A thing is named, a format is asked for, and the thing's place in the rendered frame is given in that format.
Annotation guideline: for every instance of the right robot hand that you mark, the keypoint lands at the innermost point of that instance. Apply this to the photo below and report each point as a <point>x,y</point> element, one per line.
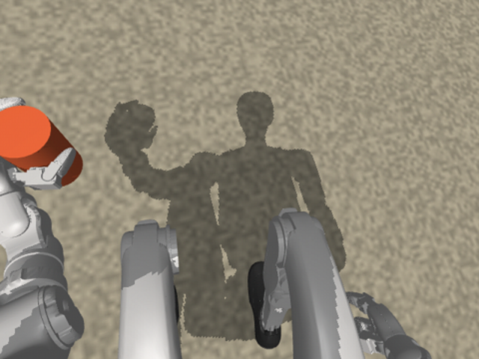
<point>381,325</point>

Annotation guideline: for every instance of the can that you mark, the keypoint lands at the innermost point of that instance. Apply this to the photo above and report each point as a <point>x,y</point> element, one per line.
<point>28,138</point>

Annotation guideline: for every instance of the left robot hand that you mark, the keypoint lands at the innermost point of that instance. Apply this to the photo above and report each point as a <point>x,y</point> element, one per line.
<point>37,178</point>

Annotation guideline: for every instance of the right robot arm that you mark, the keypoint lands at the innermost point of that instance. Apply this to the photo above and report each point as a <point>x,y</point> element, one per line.
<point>404,347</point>

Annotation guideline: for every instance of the right robot foot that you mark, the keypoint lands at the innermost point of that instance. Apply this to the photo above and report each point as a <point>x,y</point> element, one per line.
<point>266,339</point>

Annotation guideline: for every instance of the left robot arm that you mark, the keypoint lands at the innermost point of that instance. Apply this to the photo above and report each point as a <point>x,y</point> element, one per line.
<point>38,319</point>

